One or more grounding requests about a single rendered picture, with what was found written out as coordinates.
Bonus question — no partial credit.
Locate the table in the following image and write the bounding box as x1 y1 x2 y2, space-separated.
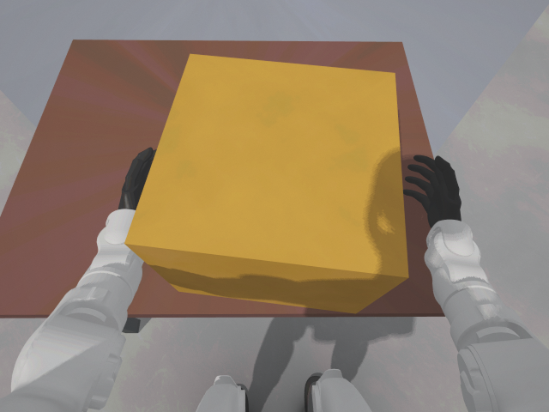
0 39 445 333

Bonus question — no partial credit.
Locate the robot left forearm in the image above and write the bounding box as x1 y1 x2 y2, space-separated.
11 209 144 392

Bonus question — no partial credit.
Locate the robot left hand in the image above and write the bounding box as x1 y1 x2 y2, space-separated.
118 148 157 210

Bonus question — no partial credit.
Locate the carton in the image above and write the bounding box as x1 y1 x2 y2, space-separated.
124 54 409 314

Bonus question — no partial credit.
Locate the right robot upper arm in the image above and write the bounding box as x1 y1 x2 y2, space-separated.
457 338 549 412

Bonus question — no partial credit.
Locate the robot right forearm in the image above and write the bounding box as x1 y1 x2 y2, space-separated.
425 220 549 353

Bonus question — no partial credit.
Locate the right robot thigh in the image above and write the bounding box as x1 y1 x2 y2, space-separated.
312 378 372 412

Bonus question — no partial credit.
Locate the left robot thigh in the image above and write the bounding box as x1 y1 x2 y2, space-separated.
196 384 245 412

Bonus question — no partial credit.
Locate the robot thigh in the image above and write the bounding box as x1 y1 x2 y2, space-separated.
196 384 245 412
312 378 372 412

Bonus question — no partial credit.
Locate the robot right hand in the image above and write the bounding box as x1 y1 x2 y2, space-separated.
403 155 462 228

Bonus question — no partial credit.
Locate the left robot upper arm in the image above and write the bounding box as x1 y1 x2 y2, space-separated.
0 314 126 412

